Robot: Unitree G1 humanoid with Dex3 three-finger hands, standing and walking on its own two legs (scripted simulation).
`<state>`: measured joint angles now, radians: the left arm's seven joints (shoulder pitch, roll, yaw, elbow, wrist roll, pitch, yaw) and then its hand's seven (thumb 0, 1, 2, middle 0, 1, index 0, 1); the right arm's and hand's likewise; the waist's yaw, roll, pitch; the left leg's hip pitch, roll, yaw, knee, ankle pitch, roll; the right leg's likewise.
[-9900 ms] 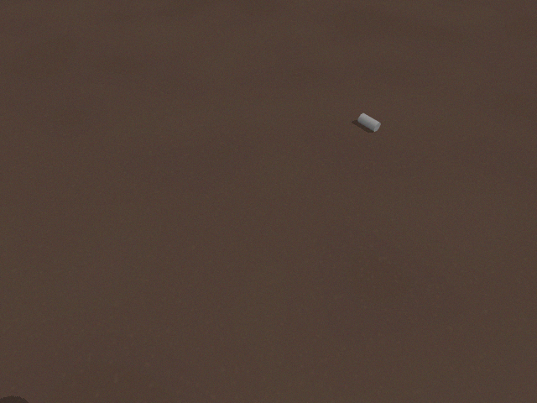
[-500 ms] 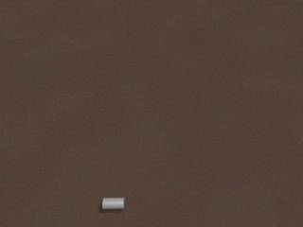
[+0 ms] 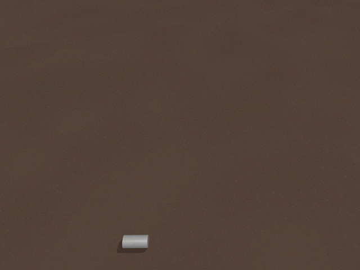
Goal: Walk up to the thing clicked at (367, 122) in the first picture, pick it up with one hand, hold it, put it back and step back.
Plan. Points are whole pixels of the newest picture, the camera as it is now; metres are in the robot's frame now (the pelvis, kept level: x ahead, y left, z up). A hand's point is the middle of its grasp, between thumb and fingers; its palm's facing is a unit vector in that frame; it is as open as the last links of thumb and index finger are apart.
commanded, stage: stand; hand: left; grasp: from above
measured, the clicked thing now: (135, 241) +0.39 +0.24 -0.75
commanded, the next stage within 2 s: rise first in 0.58 s
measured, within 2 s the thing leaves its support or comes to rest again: neither
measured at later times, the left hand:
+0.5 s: hand out of the picture +0.07 +0.26 -0.16, palm faces -0.02 -0.94 -0.34, open 7.4 cm
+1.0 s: hand out of the picture +0.14 +0.26 -0.17, palm faces -0.06 -0.93 -0.36, open 10.3 cm
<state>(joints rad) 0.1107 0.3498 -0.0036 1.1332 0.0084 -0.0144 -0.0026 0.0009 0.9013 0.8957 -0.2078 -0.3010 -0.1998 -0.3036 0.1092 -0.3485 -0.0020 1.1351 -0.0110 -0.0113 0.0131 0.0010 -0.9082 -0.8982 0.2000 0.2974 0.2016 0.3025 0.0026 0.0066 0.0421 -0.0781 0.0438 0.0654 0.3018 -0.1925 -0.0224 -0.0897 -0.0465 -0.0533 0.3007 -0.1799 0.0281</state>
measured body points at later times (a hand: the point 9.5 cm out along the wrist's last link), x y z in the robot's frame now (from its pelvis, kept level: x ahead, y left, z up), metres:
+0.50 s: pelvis +0.00 +0.00 +0.00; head +0.01 +0.00 +0.45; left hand +0.07 +0.30 -0.13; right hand +0.08 -0.30 -0.13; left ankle -0.02 +0.13 -0.75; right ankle -0.01 -0.13 -0.75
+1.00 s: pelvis -0.02 +0.00 -0.03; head +0.05 +0.01 +0.42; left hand +0.15 +0.30 -0.15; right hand +0.07 -0.26 -0.15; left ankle -0.02 +0.13 -0.75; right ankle -0.01 -0.13 -0.75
